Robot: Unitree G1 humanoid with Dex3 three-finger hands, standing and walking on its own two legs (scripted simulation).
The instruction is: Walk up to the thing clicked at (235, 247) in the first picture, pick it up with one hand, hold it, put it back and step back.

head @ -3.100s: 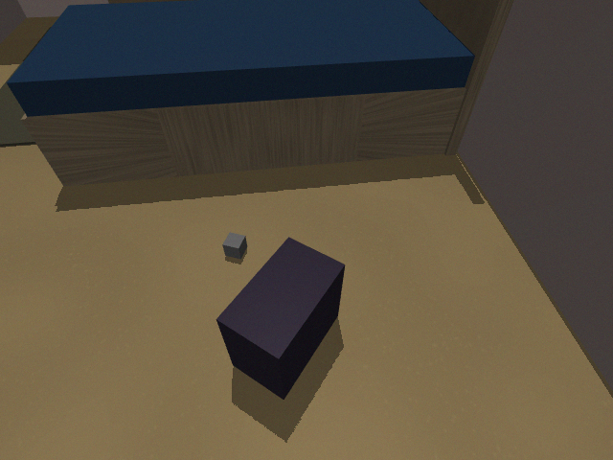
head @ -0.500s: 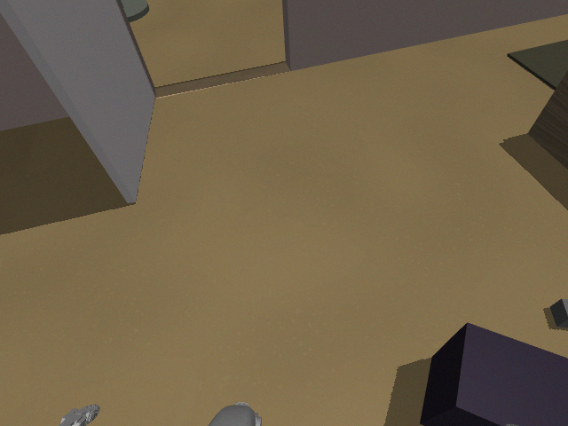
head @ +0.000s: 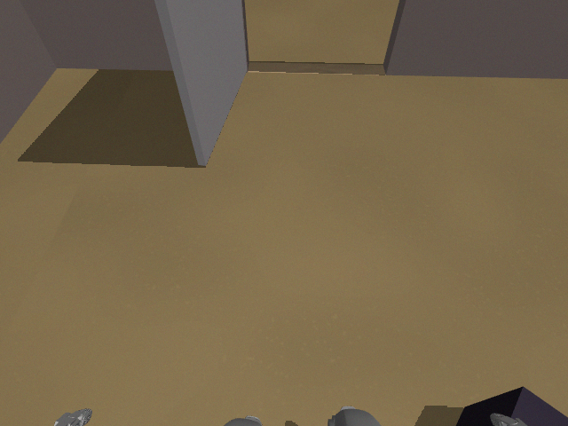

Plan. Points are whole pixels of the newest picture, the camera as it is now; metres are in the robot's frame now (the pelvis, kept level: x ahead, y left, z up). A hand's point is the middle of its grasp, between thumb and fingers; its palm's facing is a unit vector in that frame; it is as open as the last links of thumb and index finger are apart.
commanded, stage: walk up
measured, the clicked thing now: out of the picture +0.24 -1.06 -0.71
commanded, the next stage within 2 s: none
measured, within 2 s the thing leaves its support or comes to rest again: neither
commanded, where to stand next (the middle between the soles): +0.07 +0.00 m, yaw +17 degrees
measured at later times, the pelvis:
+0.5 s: pelvis -0.02 +0.01 +0.00, yaw +8 degrees
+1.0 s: pelvis -0.01 -0.02 +0.00, yaw -8 degrees
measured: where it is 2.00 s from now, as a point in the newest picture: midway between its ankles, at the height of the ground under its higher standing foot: outside the picture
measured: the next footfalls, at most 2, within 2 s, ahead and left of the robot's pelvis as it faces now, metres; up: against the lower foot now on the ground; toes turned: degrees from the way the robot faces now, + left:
right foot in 0.06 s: +0.06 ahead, -0.14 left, +0.00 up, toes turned +1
left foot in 0.44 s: +0.02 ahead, +0.14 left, +0.00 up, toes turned +11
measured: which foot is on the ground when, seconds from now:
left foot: down 0.00-0.08, up 0.10-0.42, down 0.44-0.86, up 0.88-1.00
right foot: up 0.00-0.04, down 0.06-0.46, up 0.48-0.82, down 0.84-1.00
